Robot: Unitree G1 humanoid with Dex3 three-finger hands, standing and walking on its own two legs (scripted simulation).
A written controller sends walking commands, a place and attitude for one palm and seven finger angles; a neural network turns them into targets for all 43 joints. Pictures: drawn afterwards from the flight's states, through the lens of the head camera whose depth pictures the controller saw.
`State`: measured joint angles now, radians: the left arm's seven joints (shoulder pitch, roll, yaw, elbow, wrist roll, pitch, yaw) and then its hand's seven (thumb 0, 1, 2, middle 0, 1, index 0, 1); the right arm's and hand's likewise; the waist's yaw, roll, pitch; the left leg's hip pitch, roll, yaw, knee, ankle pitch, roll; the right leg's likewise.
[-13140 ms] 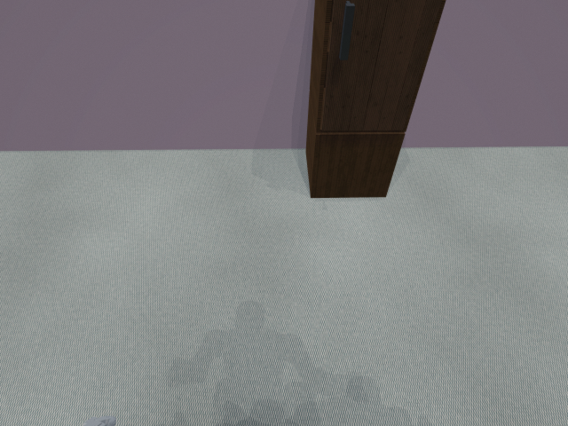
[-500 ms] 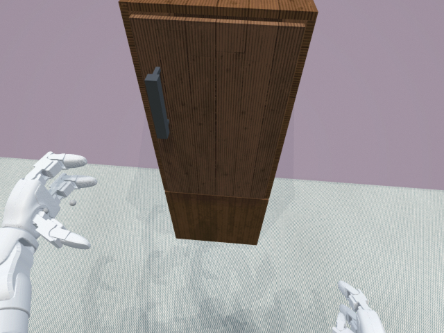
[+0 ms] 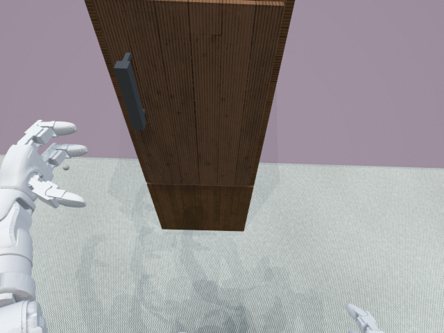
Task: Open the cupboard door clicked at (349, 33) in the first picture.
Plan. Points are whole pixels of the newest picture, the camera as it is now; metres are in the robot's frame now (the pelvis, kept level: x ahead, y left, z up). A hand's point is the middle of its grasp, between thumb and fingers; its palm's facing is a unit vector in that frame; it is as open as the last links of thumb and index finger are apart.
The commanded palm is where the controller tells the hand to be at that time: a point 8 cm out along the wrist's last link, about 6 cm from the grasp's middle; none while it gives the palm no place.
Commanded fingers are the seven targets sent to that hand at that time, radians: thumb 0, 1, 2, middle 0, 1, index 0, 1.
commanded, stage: move the hooked fingers beside the handle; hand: left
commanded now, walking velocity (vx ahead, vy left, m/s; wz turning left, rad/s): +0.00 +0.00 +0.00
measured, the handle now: (134, 93) +0.60 +0.22 +0.09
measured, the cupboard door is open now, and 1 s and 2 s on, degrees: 0 0 0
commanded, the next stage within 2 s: slide the fingers in behind the handle in 1.90 s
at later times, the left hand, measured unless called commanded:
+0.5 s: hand (80, 133) +0.45 +0.29 +0.10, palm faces +0.00 -1.00 +0.00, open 14.0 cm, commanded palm +0.43 +0.34 +0.10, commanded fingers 0.00 -0.50 0.30 -0.30 -1.20 -0.30 -1.20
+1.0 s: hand (89, 109) +0.52 +0.29 +0.10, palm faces +0.01 -1.00 +0.01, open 14.0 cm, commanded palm +0.51 +0.34 +0.09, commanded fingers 0.00 -0.50 0.30 -0.30 -1.20 -0.30 -1.20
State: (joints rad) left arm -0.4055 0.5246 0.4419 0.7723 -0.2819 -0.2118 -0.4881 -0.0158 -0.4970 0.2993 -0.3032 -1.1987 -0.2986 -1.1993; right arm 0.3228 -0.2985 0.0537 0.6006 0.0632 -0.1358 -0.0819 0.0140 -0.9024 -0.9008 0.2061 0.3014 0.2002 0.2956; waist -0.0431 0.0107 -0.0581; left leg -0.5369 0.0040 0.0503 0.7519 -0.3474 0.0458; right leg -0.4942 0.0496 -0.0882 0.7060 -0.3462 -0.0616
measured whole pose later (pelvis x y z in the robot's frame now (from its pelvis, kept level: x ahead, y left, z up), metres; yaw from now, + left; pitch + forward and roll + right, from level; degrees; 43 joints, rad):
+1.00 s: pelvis +0.02 +0.03 -0.02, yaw -2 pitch +18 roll -4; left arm -0.96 0.75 0.47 1.28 -0.12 -0.31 -0.44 -0.02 -0.50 0.30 -0.30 -1.20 -0.30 -1.20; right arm 0.44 -0.30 0.06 0.63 0.01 0.07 -0.05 0.01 -0.90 -0.90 0.21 0.30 0.20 0.30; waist -0.19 0.00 -0.08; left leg -0.79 0.01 0.06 0.86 -0.40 0.09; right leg -0.72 0.05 -0.08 0.76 -0.37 -0.02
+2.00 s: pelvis +0.02 +0.02 -0.02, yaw -2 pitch +20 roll -4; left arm -1.01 0.77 0.46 1.30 -0.09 -0.30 -0.41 -0.02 -0.50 0.30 -0.30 -1.20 -0.30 -1.20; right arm 0.42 -0.30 0.07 0.60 0.01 0.10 -0.05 0.00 -0.90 -0.90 0.21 0.30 0.20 0.30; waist -0.20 0.01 -0.08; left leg -0.84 0.03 0.03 0.90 -0.42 0.07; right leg -0.77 0.07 -0.10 0.78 -0.38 -0.04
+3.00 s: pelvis +0.02 +0.02 -0.02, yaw -2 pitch +19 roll -4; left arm -0.98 0.60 0.40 1.24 -0.09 -0.33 -0.26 -0.02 -0.50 0.30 -0.30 -1.20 -0.30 -1.20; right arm 0.44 -0.28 0.05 0.62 0.00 0.08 -0.01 0.01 -0.90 -0.90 0.21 0.30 0.20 0.30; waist -0.20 0.02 -0.10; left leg -0.81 0.02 0.05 0.90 -0.42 0.07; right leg -0.75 0.07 -0.09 0.80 -0.39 -0.04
